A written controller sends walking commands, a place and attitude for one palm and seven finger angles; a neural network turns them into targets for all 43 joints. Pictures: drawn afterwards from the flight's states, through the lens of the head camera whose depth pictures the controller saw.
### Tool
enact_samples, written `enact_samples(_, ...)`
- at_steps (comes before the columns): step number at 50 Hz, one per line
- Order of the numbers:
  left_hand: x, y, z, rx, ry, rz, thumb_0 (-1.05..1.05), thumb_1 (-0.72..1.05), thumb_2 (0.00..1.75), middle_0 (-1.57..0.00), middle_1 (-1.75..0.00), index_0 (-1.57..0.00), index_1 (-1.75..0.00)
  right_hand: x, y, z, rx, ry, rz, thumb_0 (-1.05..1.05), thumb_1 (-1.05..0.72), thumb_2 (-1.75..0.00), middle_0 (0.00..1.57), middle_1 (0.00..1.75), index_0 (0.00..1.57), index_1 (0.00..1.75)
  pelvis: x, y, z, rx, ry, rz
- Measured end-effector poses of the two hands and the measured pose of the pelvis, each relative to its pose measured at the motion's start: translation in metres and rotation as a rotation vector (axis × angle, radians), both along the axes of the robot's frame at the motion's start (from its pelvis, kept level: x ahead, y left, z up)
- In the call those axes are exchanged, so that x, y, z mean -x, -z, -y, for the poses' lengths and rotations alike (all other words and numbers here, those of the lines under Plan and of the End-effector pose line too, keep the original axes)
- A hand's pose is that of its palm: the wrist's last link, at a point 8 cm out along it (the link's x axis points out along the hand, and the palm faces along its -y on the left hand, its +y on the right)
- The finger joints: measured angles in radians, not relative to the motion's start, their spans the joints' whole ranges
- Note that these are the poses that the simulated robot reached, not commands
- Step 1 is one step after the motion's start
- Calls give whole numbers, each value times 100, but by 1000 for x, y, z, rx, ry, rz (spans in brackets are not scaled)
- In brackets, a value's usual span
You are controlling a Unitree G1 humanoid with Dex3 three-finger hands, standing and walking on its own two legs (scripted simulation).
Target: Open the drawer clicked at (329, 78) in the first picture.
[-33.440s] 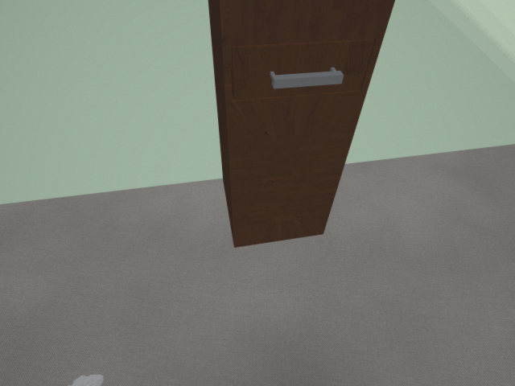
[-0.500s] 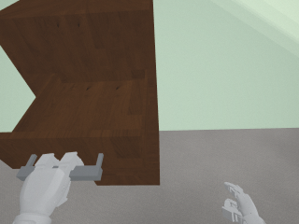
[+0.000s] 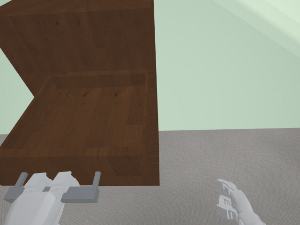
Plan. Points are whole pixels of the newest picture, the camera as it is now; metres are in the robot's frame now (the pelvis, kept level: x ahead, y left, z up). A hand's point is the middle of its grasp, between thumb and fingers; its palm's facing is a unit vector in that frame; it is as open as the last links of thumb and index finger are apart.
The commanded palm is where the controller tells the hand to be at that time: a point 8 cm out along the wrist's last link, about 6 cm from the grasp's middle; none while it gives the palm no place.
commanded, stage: open the thumb to release the handle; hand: left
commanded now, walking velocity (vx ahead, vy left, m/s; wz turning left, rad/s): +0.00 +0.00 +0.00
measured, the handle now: (56, 185) +0.17 +0.24 +0.09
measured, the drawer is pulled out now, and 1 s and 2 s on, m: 0.30 0.30 0.30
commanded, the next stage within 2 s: lift the hand off the handle in 0.54 s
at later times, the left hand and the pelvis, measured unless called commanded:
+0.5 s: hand (48, 212) +0.12 +0.24 +0.07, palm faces +0.04 -0.12 -0.99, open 11.4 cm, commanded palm +0.09 +0.24 +0.12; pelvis -0.02 +0.00 +0.00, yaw +3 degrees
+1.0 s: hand (47, 208) +0.13 +0.25 +0.07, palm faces +0.11 -0.13 -0.99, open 13.5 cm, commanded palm +0.11 +0.23 +0.13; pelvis -0.03 +0.01 +0.00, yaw +4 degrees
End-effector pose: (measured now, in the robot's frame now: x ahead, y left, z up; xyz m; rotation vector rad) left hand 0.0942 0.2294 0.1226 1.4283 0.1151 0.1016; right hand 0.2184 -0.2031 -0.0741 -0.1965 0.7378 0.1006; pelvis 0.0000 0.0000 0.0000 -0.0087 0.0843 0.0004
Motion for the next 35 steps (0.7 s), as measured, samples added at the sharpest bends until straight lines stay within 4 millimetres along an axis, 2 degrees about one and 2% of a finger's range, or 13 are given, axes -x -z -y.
enact_samples(3,-1,2,-2,-40,5,19,2,65,75,-29,-132,-34,-126,4,5,6,31,-1,-16,1,-90,-90,20,30,20,30,5,2,0,-2,-18,1)
enact_samples(6,-5,6,-13,-80,-43,46,0,65,77,-33,-132,-36,-129,9,14,8,48,1,-41,1,-90,-90,20,30,20,30,11,3,1,-3,-34,6)
enact_samples(9,-7,5,-23,-64,-126,71,-2,63,78,-35,-132,-37,-130,15,19,6,40,13,-56,1,-90,-90,20,30,20,30,14,3,2,-5,-43,12)
enact_samples(12,-8,4,-24,-30,-167,79,-2,55,75,-37,-131,-38,-131,19,19,2,30,16,-54,1,-90,-90,20,30,20,30,15,2,3,-7,-49,22)
enact_samples(17,-9,3,-19,-19,-145,54,-1,34,67,-36,-129,-38,-130,21,12,-7,23,-9,-25,1,-90,-90,20,30,20,30,18,0,3,-7,-53,45)
enact_samples(23,-8,3,-12,-17,-83,32,0,-1,52,-34,-125,-36,-126,19,2,-15,16,-32,18,1,-90,-90,20,30,20,30,23,-2,2,-4,-49,61)
enact_samples(27,-3,2,-15,-24,-75,31,0,-23,42,-33,-123,-34,-123,18,-1,-17,19,-40,29,1,-90,-90,20,30,20,30,26,-3,1,-2,-48,66)
enact_samples(35,-3,3,-18,4,-111,63,0,-44,33,-31,-120,-33,-121,21,2,-20,30,-52,8,1,-90,-90,20,30,20,30,30,-2,-3,3,-63,63)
